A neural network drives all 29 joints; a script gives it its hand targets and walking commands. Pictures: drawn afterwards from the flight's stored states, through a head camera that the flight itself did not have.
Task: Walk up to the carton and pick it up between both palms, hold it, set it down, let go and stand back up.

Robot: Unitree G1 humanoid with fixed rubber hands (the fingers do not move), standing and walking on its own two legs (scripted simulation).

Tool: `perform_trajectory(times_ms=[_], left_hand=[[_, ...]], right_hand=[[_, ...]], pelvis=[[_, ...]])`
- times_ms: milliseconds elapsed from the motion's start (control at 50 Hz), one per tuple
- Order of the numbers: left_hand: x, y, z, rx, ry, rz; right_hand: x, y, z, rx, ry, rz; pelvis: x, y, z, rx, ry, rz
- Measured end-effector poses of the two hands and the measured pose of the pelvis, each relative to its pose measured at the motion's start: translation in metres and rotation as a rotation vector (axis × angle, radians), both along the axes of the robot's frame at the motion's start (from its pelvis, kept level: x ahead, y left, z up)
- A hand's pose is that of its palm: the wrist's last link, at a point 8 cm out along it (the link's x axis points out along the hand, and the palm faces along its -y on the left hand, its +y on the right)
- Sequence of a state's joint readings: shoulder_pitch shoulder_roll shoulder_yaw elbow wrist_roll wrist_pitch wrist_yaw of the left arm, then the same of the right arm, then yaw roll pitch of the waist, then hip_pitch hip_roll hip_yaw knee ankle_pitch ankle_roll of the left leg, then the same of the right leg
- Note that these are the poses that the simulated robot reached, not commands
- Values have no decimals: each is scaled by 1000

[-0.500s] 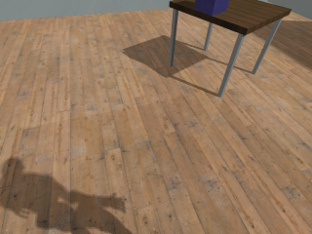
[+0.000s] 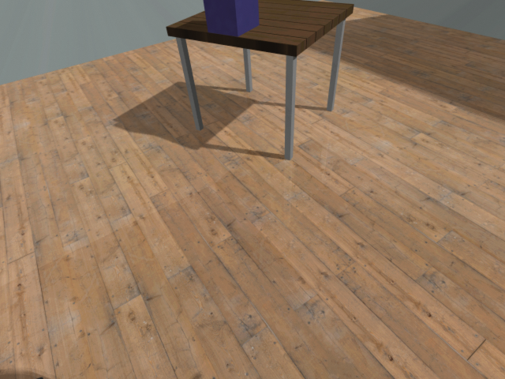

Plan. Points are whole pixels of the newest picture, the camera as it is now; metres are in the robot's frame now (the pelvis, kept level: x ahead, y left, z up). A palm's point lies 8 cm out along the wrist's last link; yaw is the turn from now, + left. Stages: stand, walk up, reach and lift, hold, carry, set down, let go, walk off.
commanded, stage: walk up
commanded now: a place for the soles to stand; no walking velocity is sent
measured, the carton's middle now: (231, 2) +1.86 +0.02 +0.09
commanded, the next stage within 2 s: none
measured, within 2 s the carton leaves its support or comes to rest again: neither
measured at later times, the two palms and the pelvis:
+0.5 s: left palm (66, 275) +0.40 +0.40 -0.08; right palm (385, 259) +0.36 -0.27 -0.07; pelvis +0.29 +0.06 +0.01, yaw -8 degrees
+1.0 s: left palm (143, 152) +0.77 +0.30 -0.04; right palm (361, 200) +0.56 -0.30 -0.10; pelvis +0.59 +0.02 +0.02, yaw -16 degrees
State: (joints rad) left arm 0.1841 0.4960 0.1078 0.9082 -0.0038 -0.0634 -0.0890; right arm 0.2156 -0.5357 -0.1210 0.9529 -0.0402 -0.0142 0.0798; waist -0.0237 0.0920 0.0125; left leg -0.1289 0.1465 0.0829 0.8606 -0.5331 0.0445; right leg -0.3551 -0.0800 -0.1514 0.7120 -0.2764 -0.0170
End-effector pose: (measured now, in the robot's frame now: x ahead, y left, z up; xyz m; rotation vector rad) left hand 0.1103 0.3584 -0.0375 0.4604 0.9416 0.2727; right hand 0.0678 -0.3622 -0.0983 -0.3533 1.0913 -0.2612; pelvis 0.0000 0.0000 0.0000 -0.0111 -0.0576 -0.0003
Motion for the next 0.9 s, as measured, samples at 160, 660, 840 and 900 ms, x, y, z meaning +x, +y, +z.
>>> perform_trajectory(times_ms=[160,660,840,900], left_hand=[[12,-26,-7,-43,129,54],[454,3,-21,-85,88,-298],[615,-54,-16,-79,46,-374],[653,-68,-18,-60,-1,-366]], right_hand=[[118,40,12,126,-107,76],[275,99,42,31,43,-209],[334,85,5,92,150,-300],[382,76,-11,111,161,-288]], pelvis=[[76,0,21,-13,-13,-49],[380,65,29,19,33,-197],[505,39,14,31,32,-234],[539,26,6,8,15,-252]])
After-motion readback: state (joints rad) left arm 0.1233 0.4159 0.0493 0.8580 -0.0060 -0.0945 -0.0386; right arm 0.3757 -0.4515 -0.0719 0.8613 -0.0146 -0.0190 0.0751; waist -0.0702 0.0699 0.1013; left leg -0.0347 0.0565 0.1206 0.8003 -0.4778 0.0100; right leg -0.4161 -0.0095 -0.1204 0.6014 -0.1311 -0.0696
